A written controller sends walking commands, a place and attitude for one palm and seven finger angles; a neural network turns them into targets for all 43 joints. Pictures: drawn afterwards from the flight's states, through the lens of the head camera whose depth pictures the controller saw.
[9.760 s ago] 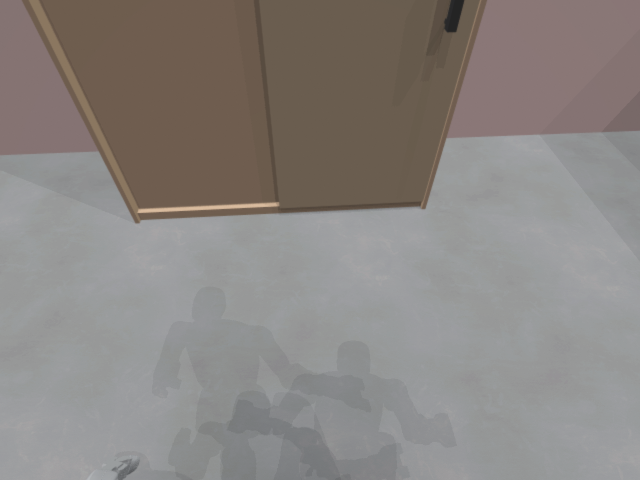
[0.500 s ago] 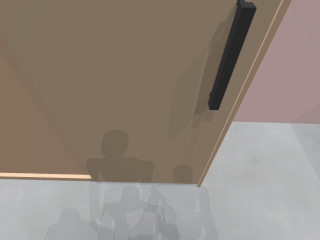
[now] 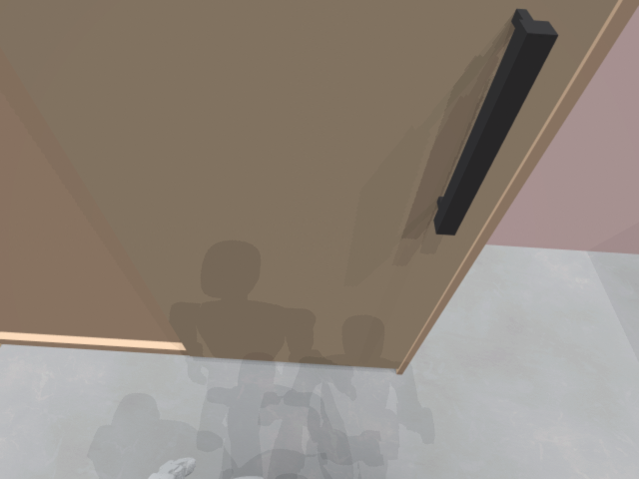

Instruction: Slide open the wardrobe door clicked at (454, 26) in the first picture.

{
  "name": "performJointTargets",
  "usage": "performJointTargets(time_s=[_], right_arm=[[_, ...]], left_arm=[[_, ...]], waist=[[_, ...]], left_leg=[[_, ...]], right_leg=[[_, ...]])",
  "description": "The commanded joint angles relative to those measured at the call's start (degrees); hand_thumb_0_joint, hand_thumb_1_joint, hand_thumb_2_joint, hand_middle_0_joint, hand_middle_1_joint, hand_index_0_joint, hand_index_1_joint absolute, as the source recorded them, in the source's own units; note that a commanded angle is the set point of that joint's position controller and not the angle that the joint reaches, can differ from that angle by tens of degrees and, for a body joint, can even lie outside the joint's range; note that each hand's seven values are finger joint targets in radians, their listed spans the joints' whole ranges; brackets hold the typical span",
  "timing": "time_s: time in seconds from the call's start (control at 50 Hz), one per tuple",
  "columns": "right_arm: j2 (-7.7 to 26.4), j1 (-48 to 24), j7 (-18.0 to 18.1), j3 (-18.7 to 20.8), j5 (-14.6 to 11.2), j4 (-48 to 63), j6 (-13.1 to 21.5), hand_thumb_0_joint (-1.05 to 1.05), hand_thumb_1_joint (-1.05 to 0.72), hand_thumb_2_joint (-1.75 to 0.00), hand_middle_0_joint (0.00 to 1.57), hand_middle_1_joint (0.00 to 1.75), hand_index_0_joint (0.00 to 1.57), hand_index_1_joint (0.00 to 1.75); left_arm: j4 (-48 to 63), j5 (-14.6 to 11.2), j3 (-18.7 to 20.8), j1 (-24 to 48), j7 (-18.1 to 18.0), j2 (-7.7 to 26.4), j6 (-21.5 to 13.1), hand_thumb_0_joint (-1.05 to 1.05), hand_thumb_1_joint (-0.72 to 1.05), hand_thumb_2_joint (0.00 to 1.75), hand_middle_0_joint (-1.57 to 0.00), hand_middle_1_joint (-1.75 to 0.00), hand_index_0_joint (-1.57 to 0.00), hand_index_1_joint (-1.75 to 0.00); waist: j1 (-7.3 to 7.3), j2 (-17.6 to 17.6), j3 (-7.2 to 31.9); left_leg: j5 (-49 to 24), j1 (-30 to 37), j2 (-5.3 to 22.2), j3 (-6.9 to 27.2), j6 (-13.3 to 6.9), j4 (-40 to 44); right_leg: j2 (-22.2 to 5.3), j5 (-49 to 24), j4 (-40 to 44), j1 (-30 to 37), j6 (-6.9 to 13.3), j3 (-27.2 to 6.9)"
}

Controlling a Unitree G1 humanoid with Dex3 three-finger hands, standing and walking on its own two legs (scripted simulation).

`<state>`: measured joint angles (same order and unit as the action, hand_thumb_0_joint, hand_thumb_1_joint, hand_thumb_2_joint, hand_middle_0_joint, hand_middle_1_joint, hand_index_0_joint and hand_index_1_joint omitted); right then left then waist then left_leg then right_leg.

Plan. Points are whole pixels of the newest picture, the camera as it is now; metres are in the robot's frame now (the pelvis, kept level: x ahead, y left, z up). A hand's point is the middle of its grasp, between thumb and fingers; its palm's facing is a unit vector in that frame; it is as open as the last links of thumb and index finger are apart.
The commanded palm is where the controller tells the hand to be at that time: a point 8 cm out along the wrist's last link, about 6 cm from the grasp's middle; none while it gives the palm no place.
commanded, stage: come to a stop and stand still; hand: right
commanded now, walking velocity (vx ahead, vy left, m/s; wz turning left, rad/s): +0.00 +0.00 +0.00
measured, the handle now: (476, 140) +0.48 -0.16 +0.18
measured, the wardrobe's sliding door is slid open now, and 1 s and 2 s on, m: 0.00 0.00 0.00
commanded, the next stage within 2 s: look again from close up in 1.26 s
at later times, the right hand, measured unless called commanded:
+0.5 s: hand out of the picture -0.02 -0.14 -0.17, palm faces +0.07 +0.98 -0.17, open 7.3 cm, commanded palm none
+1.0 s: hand out of the picture -0.03 -0.16 -0.16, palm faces +0.05 +0.98 -0.21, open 7.4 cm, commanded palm none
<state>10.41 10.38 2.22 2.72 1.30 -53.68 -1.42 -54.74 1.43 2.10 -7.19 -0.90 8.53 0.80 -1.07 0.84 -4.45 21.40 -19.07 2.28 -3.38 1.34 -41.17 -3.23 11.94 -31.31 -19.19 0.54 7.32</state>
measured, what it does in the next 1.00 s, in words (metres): steps on the spot: left foot, then right foot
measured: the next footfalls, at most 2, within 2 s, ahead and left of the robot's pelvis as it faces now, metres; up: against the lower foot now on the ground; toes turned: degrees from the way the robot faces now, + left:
left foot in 0.02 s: +0.04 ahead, +0.11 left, +0.00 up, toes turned +4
right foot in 0.32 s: -0.01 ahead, -0.09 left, +0.00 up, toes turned -4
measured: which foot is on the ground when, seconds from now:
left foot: up 0.00-0.00, down 0.02-1.00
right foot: down 0.00-0.04, up 0.06-0.30, down 0.32-1.00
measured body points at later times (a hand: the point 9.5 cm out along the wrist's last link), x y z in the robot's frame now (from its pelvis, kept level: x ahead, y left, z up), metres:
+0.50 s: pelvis -0.02 +0.03 +0.01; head -0.02 +0.02 +0.46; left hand -0.03 +0.24 -0.14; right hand -0.02 -0.19 -0.15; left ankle +0.00 +0.11 -0.73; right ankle -0.05 -0.09 -0.73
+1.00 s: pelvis -0.03 +0.01 +0.01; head -0.04 +0.03 +0.46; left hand -0.04 +0.21 -0.16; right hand -0.03 -0.21 -0.14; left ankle +0.00 +0.11 -0.73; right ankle -0.05 -0.08 -0.73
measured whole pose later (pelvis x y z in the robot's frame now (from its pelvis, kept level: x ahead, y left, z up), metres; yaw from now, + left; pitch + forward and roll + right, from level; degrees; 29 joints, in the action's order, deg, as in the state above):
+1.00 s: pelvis -0.03 +0.01 +0.01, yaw -1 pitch -1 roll +0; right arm 7.6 18.0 2.2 -0.6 0.5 -63.1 1.2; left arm -61.2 0.9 -1.3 -21.0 -1.2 7.1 -1.6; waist 0.1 1.7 0.6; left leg 12.9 -14.5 1.0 -4.7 -1.7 -28.4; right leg 0.8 16.7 -26.9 -9.2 1.8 4.2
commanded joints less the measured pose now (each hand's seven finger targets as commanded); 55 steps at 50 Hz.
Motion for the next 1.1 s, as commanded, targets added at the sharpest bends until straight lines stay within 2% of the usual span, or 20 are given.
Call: performJointTargets(time_s=[0.0,0.02,0.04,0.08,0.12,0.2,0.24,0.28,0.32,0.34,0.4,0.54,0.64,0.66,0.68,0.7,0.74,0.8,0.84,1.08], right_arm=[[8.3,9.0,0.0,1.0,1.1,1.0,1.8,0.00,-0.90,-0.90,0.20,0.30,0.20,0.30],[10.2,7.4,-0.2,0.9,0.9,2.5,1.7,0.00,-0.90,-0.90,0.20,0.30,0.20,0.30],[10.1,5.8,-0.1,1.3,1.0,3.1,2.0,0.00,-0.90,-0.90,0.20,0.30,0.20,0.30],[7.4,2.2,-0.2,0.7,0.7,3.4,2.3,0.00,-0.90,-0.90,0.20,0.30,0.20,0.30],[7.0,2.8,-0.2,0.5,0.4,3.0,2.6,0.00,-0.90,-0.90,0.20,0.30,0.20,0.30],[8.1,7.0,-0.2,0.8,0.2,0.4,2.6,0.00,-0.90,-0.90,0.20,0.30,0.20,0.30],[7.5,6.6,-0.1,0.6,-0.3,-0.7,2.6,0.00,-0.90,-0.90,0.20,0.30,0.20,0.30],[5.7,5.7,-0.3,-0.1,-1.0,-1.6,2.5,0.00,-0.90,-0.90,0.20,0.30,0.20,0.30],[3.8,6.2,-0.5,-0.6,-0.8,-3.0,2.3,0.00,-0.90,-0.90,0.20,0.30,0.20,0.30],[3.9,5.2,-0.5,-0.8,-1.0,-4.0,2.1,0.00,-0.90,-0.90,0.20,0.30,0.20,0.30],[4.0,6.5,-0.9,-1.2,-0.9,-6.7,1.9,0.00,-0.90,-0.90,0.20,0.30,0.20,0.30],[2.7,8.6,-0.8,-1.8,-0.7,-8.9,2.2,0.00,-0.90,-0.90,0.20,0.30,0.20,0.30],[1.6,10.5,-0.5,-1.9,-0.8,-9.8,2.8,0.00,-0.90,-0.90,0.20,0.30,0.20,0.30],[3.6,15.2,1.9,-2.5,-0.1,-11.6,3.8,0.00,-0.90,-0.90,0.20,0.30,0.20,0.30],[6.4,13.6,1.4,-1.9,-0.3,-9.1,4.2,0.00,-0.90,-0.90,0.20,0.30,0.20,0.30],[6.0,10.9,1.0,-1.8,-0.2,-8.2,4.4,0.00,-0.90,-0.90,0.20,0.30,0.20,0.30],[4.2,8.9,0.6,-1.7,-0.3,-7.1,4.7,0.00,-0.90,-0.90,0.20,0.30,0.20,0.30],[2.2,10.0,0.1,-2.2,-0.4,-7.3,4.0,0.00,-0.90,-0.90,0.20,0.30,0.20,0.30],[1.9,10.8,-0.1,-2.3,-0.5,-7.6,4.0,0.00,-0.90,-0.90,0.20,0.30,0.20,0.30],[3.0,9.2,-0.2,-2.1,-0.8,-7.1,3.5,0.00,-0.90,-0.90,0.20,0.30,0.20,0.30]], left_arm=[[3.4,-0.9,1.8,-5.0,0.3,3.0,0.4,0.00,0.90,0.90,-0.20,-0.30,-0.20,-0.30],[4.2,-0.6,1.5,-3.8,0.4,2.4,1.2,0.00,0.90,0.90,-0.20,-0.30,-0.20,-0.30],[4.2,-0.2,1.8,-3.1,0.3,2.8,1.7,0.00,0.90,0.90,-0.20,-0.30,-0.20,-0.30],[1.5,-0.3,1.7,-6.0,0.4,3.8,1.3,0.00,0.90,0.90,-0.20,-0.30,-0.20,-0.30],[0.1,-0.6,1.4,-7.1,0.4,3.3,0.9,0.00,0.90,0.90,-0.20,-0.30,-0.20,-0.30],[-0.8,-0.7,0.3,-6.6,-0.1,2.4,0.2,0.00,0.90,0.90,-0.20,-0.30,-0.20,-0.30],[-2.7,-0.8,-0.4,-9.9,-0.5,1.9,-0.4,0.00,0.90,0.90,-0.20,-0.30,-0.20,-0.30],[-4.9,-0.8,-0.6,-12.8,-0.9,3.5,-1.2,0.00,0.90,0.90,-0.20,-0.30,-0.20,-0.30],[-5.4,-0.3,-0.8,-11.0,-1.2,5.1,-1.6,0.00,0.90,0.90,-0.20,-0.30,-0.20,-0.30],[-5.9,-0.4,-1.1,-9.8,-1.2,4.8,-1.7,0.00,0.90,0.90,-0.20,-0.30,-0.20,-0.30],[-6.7,-0.5,-1.6,-10.0,-1.3,4.2,-1.6,0.00,0.90,0.90,-0.20,-0.30,-0.20,-0.30],[-8.1,-0.6,-1.9,-14.6,-1.2,3.1,-1.4,0.00,0.90,0.90,-0.20,-0.30,-0.20,-0.30],[-8.8,-0.7,-2.2,-15.6,-1.3,2.3,-1.9,0.00,0.90,0.90,-0.20,-0.30,-0.20,-0.30],[-5.5,-1.1,-1.4,-7.7,-0.4,6.0,-2.5,0.00,0.90,0.90,-0.20,-0.30,-0.20,-0.30],[-4.0,-0.9,-1.5,-12.6,-0.4,1.9,-1.3,0.00,0.90,0.90,-0.20,-0.30,-0.20,-0.30],[-4.6,-0.8,-1.6,-15.6,-0.1,2.1,-1.5,0.00,0.90,0.90,-0.20,-0.30,-0.20,-0.30],[-4.9,-0.4,-1.7,-18.8,-0.1,1.8,-2.0,0.00,0.90,0.90,-0.20,-0.30,-0.20,-0.30],[-4.2,-0.4,-1.9,-17.9,-0.5,2.6,-2.5,0.00,0.90,0.90,-0.20,-0.30,-0.20,-0.30],[-3.9,-0.4,-2.2,-17.0,-0.6,3.1,-3.0,0.00,0.90,0.90,-0.20,-0.30,-0.20,-0.30],[-5.9,-0.5,-2.4,-15.9,-1.0,5.3,-3.6,0.00,0.90,0.90,-0.20,-0.30,-0.20,-0.30]], waist=[[0.48,-15.1,3.9],[-0.44,-15.0,2.1],[-0.26,-18.6,1.9],[1.71,-13.8,2.9],[1.53,-9.9,4.4],[-0.56,-7.4,5.5],[0.44,-5.8,6.9],[1.10,-1.4,7.1],[-0.52,5.0,5.8],[-0.48,8.6,4.7],[-0.85,4.9,0.8],[0.44,-2.0,-1.3],[0.49,-1.3,-0.1],[-2.03,3.0,-3.8],[1.81,1.1,2.7],[3.33,0.0,5.0],[4.22,-1.1,4.5],[2.45,0.8,-1.4],[1.52,1.4,-1.8],[0.73,-1.4,-0.6]], left_leg=[[-11.1,5.9,13.9,15.7,-4.2,22.9],[-11.5,-1.4,18.9,18.8,-8.8,26.6],[-13.5,-2.4,17.3,19.4,-9.9,26.3],[-19.0,0.5,12.7,12.8,-10.3,24.0],[-25.1,3.7,11.4,9.7,-10.3,22.4],[-27.7,9.5,11.9,11.7,-11.9,21.5],[-27.3,9.9,10.7,11.0,-10.4,20.0],[-22.5,7.0,7.3,8.2,-6.1,18.4],[-17.1,8.5,3.7,5.1,-2.9,18.8],[-15.4,10.8,3.4,3.8,-2.3,18.6],[-11.9,12.1,3.5,4.6,-2.4,21.3],[-6.0,8.0,4.0,6.5,-2.8,24.9],[-8.4,8.1,4.3,6.2,-3.1,24.5],[-23.3,5.7,7.0,8.4,-0.5,22.8],[-7.7,5.6,10.1,14.2,-4.1,25.7],[4.9,1.7,9.8,13.4,-6.7,26.4],[3.6,-1.6,7.8,10.2,-7.0,24.1],[0.7,1.1,4.1,7.5,-5.3,20.5],[-4.3,4.4,3.5,6.5,-4.9,18.7],[-13.1,9.3,4.0,5.5,-4.4,17.3]], right_leg=[[0.0,13.2,-5.5,-6.1,-0.4,-2.4],[1.5,18.8,-11.7,-4.1,-1.0,-4.3],[1.6,19.2,-17.4,-5.0,-0.6,-6.5],[1.7,13.4,-23.5,-4.6,-0.9,-6.8],[1.5,12.4,-21.4,-3.5,-1.8,-5.6],[1.4,13.0,-8.0,-0.7,-2.3,-4.3],[1.2,6.9,3.1,5.7,-2.2,-4.5],[-2.2,-3.3,11.3,13.1,-0.7,-7.2],[-7.1,-12.3,10.2,9.9,1.3,-10.8],[-6.7,-10.5,12.1,6.9,1.5,-11.0],[-5.2,1.9,15.1,2.7,0.8,-10.4],[-2.9,4.8,15.0,5.1,0.7,-8.8],[-2.9,2.4,14.3,6.2,0.6,-8.1],[-2.8,4.4,2.9,2.0,-1.2,-4.1],[0.7,9.4,0.1,4.3,-0.8,-6.6],[0.1,8.0,0.4,7.4,-0.3,-6.5],[-0.2,3.9,2.8,9.7,0.3,-7.5],[-2.1,5.7,9.6,2.0,1.6,-10.6],[-2.5,4.2,11.7,0.3,1.9,-11.6],[-2.7,-1.0,13.7,3.2,2.0,-10.8]])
